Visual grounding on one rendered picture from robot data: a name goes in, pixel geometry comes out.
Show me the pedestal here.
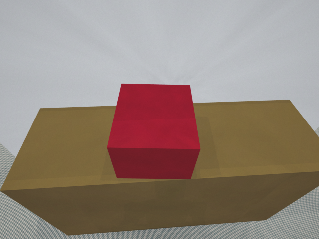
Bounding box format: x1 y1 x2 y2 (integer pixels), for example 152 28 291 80
0 100 319 236

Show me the carton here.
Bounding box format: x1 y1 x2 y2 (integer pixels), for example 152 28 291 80
107 84 200 179

